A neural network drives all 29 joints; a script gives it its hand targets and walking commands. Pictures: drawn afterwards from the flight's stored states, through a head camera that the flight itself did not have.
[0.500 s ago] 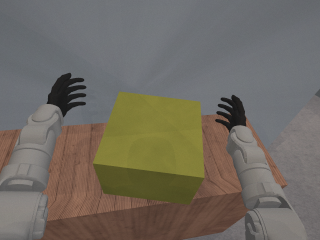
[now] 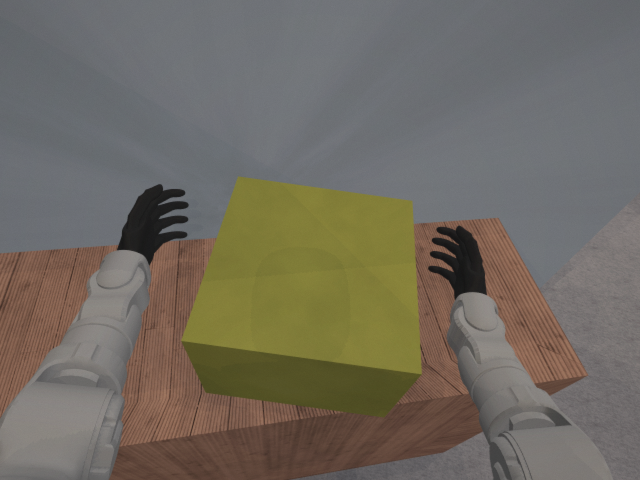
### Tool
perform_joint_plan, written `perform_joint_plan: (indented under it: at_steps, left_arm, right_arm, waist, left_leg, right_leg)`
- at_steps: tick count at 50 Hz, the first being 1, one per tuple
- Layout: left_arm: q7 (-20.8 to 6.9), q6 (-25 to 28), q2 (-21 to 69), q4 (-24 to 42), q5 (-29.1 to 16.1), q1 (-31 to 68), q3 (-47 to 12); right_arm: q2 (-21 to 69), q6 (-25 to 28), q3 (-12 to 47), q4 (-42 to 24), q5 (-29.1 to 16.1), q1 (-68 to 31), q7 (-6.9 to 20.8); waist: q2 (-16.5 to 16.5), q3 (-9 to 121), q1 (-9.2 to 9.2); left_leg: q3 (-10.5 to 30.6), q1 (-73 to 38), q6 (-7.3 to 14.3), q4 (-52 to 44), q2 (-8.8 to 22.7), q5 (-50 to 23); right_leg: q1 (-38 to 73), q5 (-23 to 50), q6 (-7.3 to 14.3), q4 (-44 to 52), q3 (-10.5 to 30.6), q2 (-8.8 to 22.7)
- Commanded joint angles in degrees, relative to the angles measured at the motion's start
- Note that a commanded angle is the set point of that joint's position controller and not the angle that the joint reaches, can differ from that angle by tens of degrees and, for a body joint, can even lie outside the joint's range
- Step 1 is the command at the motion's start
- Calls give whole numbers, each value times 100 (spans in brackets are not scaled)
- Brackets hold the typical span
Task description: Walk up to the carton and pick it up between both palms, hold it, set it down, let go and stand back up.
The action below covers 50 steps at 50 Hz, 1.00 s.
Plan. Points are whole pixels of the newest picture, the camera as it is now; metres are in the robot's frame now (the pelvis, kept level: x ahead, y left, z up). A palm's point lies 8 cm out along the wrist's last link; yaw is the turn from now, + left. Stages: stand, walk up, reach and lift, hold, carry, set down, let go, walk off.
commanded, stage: reach and lift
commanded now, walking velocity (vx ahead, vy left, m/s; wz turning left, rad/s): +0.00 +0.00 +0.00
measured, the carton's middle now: (310, 295) +0.37 -0.03 -0.02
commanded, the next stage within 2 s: none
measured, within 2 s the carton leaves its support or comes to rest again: neither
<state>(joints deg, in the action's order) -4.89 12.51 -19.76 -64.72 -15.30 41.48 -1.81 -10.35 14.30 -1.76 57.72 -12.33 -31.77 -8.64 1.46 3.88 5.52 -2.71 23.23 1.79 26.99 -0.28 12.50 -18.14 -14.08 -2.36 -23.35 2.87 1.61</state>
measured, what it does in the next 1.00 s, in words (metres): stands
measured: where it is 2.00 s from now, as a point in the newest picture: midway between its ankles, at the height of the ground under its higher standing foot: outside the picture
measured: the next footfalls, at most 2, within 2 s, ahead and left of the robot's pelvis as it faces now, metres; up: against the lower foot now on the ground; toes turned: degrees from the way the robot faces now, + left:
none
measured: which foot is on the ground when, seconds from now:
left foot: down 0.00-1.00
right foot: down 0.00-1.00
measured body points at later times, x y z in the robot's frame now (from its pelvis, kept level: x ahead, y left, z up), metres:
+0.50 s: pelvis -0.01 +0.00 +0.00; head +0.04 +0.02 +0.45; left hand +0.42 +0.15 +0.04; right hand +0.35 -0.22 +0.03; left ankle +0.00 +0.09 -0.74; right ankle -0.03 -0.16 -0.74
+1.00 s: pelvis -0.01 +0.00 +0.00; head +0.04 +0.02 +0.45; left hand +0.42 +0.14 +0.04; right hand +0.36 -0.20 +0.03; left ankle +0.00 +0.09 -0.74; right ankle -0.03 -0.16 -0.74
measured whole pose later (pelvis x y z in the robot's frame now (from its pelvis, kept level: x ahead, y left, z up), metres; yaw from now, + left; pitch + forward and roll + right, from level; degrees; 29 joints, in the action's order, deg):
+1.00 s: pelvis -0.01 +0.00 +0.00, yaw +0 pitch +9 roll -1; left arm -1.6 15.6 -12.3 -64.8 -3.9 41.3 -0.9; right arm -3.4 18.2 -8.6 62.5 -7.4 -35.3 -9.9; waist 1.3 4.1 5.5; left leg -2.7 24.6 1.7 27.7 -0.2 12.3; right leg -19.1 -13.4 -2.6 -23.4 2.8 1.5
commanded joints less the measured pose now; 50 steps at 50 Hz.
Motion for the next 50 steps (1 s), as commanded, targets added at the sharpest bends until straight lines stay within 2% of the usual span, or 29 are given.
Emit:
perform_joint_plan:
  at_steps: [1,2,3,7,8,9,10,13,15,16,18,20,22,25,26,28,31,32,34,35,38,39,41,42,45,46,47,49,50]
  left_arm:
    - [13,321,-364,439,403,1857,58]
    - [23,403,-269,741,357,2219,-81]
    - [19,410,-73,473,415,1718,-56]
    - [40,412,38,841,448,1824,122]
    - [54,441,99,945,460,2128,38]
    - [62,503,65,913,462,1978,154]
    - [46,461,124,791,558,2064,181]
    - [71,467,171,583,714,1911,324]
    - [98,448,436,594,674,1882,209]
    - [131,479,426,730,723,2095,158]
    - [137,420,421,426,754,2125,273]
    - [192,462,565,548,619,2275,117]
    - [280,479,501,698,751,2351,276]
    - [370,549,589,681,629,2524,121]
    - [374,510,528,335,701,2473,198]
    - [391,500,518,197,787,2588,225]
    - [372,501,734,299,741,2501,125]
    - [372,464,753,244,812,2620,238]
    - [329,482,822,226,909,2572,241]
    - [325,534,856,132,901,2608,213]
    - [312,525,1064,417,954,2453,238]
    - [320,604,1034,554,1037,2511,287]
    - [323,555,1017,448,1307,2361,608]
    - [291,539,1193,262,1304,2334,561]
    - [216,589,1228,133,1385,2334,680]
    - [226,631,1342,204,1302,2350,566]
    - [208,639,1320,167,1339,2350,728]
    - [137,706,1552,160,1456,2401,671]
    - [162,709,1504,159,1520,2298,724]
  right_arm:
    - [-567,527,159,-277,-545,-1855,3]
    - [-523,656,-29,-601,-392,-2068,-57]
    - [-321,645,129,-273,-543,-1672,-39]
    - [-250,823,172,-464,-544,-1834,-124]
    - [-312,841,94,-506,-477,-1948,-132]
    - [-16,841,251,-621,-564,-1870,-112]
    - [-48,827,155,-502,-471,-1931,-154]
    - [99,772,250,-354,-525,-1899,-161]
    - [238,715,294,-250,-519,-1908,-157]
    - [182,746,156,-179,-407,-1916,-169]
    - [257,711,216,-314,-396,-2146,-192]
    - [261,737,40,-451,-255,-2303,-222]
    - [375,720,-33,-420,-125,-2200,-218]
    - [387,689,-165,-887,55,-2642,-166]
    - [510,565,-89,-691,35,-2511,-150]
    - [464,481,-236,-466,173,-2490,-188]
    - [531,457,-373,-459,383,-2426,-222]
    - [587,463,-286,-436,431,-2558,-209]
    - [695,434,-370,-237,532,-2419,-249]
    - [792,452,-367,-367,522,-2476,-211]
    - [807,498,-479,-366,648,-2302,-204]
    - [942,535,-605,-317,739,-2374,-188]
    - [892,529,-622,-31,895,-2307,-168]
    - [1037,542,-614,30,824,-2258,-164]
    - [1105,574,-576,-94,964,-2192,-154]
    - [1072,661,-616,-393,1009,-2333,-176]
    - [1193,687,-593,-426,1095,-2353,-180]
    - [1474,725,-570,-506,1086,-2457,-64]
    - [1388,735,-726,-300,1245,-2224,-97]
  waist:
    - [-766,2984,-32]
    - [-917,3393,197]
    - [-836,3045,71]
    - [-634,3476,23]
    - [-682,3527,196]
    - [-615,3530,-43]
    - [-531,3265,32]
    - [-523,2960,-131]
    - [-365,2790,-64]
    - [-612,2907,80]
    - [-360,2693,-174]
    - [-342,2812,87]
    - [-570,3086,-43]
    - [-349,3144,13]
    - [-321,2832,-83]
    - [-338,2664,15]
    - [-328,2753,146]
    - [-334,2796,7]
    - [-253,2741,221]
    - [-447,2787,99]
    - [-340,2920,133]
    - [-519,2994,215]
    - [-445,2749,2]
    - [-410,2596,138]
    - [-291,2519,2]
    - [-264,2848,148]
    - [-220,2982,-25]
    - [-335,3020,13]
    - [-256,2742,165]
  left_leg:
    - [370,-2839,-818,907,248,-3927]
    - [362,-2744,-829,938,182,-3901]
    - [334,-2686,-800,884,175,-3868]
    - [326,-2662,-782,954,164,-3969]
    - [305,-2585,-796,891,139,-3869]
    - [288,-2471,-716,930,115,-3817]
    - [304,-2347,-690,878,114,-3602]
    - [301,-2073,-609,738,115,-3309]
    - [301,-2140,-591,623,152,-3070]
    - [303,-2271,-648,674,150,-3162]
    - [269,-1984,-572,661,130,-2863]
    - [334,-2112,-574,613,155,-2798]
    - [265,-2139,-588,683,136,-2704]
    - [348,-2000,-526,591,214,-2236]
    - [315,-1848,-453,577,191,-2057]
    - [310,-1840,-444,504,191,-1829]
    - [341,-1911,-486,462,206,-1969]
    - [264,-1823,-479,473,198,-1998]
    - [301,-1846,-514,494,196,-2151]
    - [326,-1754,-501,555,181,-2058]
    - [294,-2026,-585,507,212,-2292]
    - [382,-2060,-588,576,263,-2435]
    - [349,-2023,-607,540,265,-2658]
    - [314,-2021,-579,488,216,-2510]
    - [261,-1856,-482,405,155,-2294]
    - [244,-1975,-522,436,165,-2408]
    - [232,-1855,-518,434,118,-2462]
    - [309,-1875,-476,402,121,-2403]
    - [274,-1845,-454,359,114,-2358]
  right_leg:
    - [-923,2393,277,236,-689,-495]
    - [-856,2631,260,207,-701,-494]
    - [-883,2627,256,243,-717,-464]
    - [-654,3172,209,139,-666,-464]
    - [-597,3260,209,126,-701,-452]
    - [-562,3310,178,70,-647,-431]
    - [-630,3154,150,128,-626,-427]
    - [-380,3135,195,100,-594,-342]
    - [-459,2755,184,151,-603,-397]
    - [-552,2745,214,172,-635,-389]
    - [-557,2462,185,232,-552,-352]
    - [-620,2394,200,208,-697,-395]
    - [-729,2215,236,251,-609,-344]
    - [-886,1594,255,198,-687,-382]
    - [-848,1534,252,196,-606,-340]
    - [-1063,1433,258,236,-626,-340]
    - [-915,1565,266,233,-678,-340]
    - [-867,1552,217,244,-678,-317]
    - [-774,1898,208,204,-638,-340]
    - [-840,1691,244,157,-641,-310]
    - [-743,1685,225,223,-682,-357]
    - [-787,1736,263,194,-691,-360]
    - [-778,1821,226,188,-716,-370]
    - [-722,1713,256,307,-680,-371]
    - [-439,1871,213,255,-618,-315]
    - [-333,2070,199,244,-632,-306]
    - [-255,2148,180,222,-648,-313]
    - [-286,2133,199,216,-579,-299]
    - [-208,2315,179,192,-596,-249]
